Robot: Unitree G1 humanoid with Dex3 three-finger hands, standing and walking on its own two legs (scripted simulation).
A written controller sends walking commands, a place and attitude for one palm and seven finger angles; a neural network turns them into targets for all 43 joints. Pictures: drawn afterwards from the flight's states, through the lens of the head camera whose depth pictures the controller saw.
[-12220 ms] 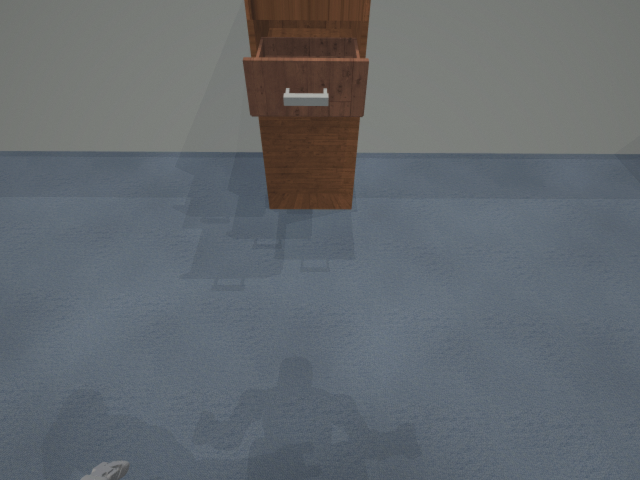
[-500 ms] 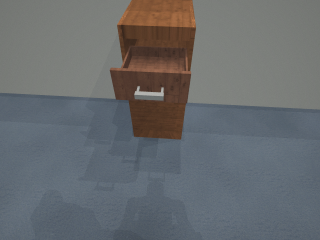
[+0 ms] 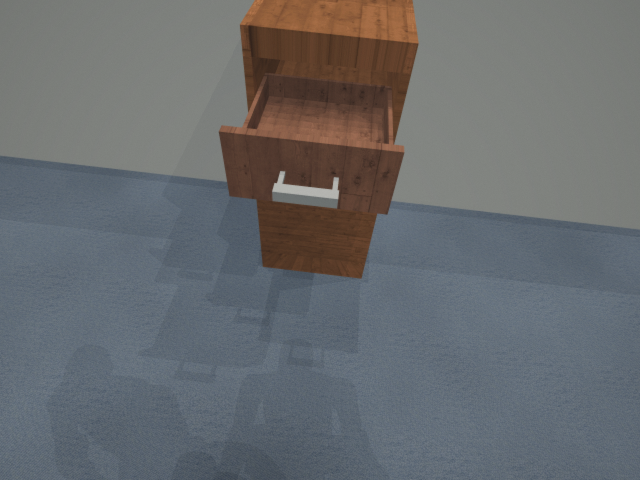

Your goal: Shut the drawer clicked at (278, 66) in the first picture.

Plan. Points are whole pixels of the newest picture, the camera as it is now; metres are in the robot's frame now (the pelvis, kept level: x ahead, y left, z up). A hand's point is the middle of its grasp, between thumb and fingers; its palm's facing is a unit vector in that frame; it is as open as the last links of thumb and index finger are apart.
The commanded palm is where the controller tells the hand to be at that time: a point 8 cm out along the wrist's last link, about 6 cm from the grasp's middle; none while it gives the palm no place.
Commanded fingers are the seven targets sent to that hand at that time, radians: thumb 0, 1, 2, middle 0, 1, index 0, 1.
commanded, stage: shuffle to correct the standing spot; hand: left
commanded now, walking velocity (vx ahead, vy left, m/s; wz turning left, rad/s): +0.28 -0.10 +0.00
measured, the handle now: (307, 187) +0.61 +0.06 -0.02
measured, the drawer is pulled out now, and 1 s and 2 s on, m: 0.29 0.29 0.29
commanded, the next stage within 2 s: come to a stop and stand still in 0.84 s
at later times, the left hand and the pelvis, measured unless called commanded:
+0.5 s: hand (256, 388) +0.28 +0.11 -0.16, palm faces -0.01 -0.97 -0.23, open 7.4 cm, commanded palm none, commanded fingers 0.00 0.90 0.90 -0.20 -0.30 -0.20 -0.30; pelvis +0.16 -0.08 -0.01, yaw +0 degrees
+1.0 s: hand (283, 379) +0.29 +0.07 -0.15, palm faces +0.05 -0.99 -0.14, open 7.4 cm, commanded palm none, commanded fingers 0.00 0.90 0.90 -0.20 -0.30 -0.20 -0.30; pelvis +0.29 -0.10 +0.03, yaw +0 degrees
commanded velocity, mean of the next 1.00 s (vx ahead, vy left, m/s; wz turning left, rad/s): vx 0.19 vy -0.08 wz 0.00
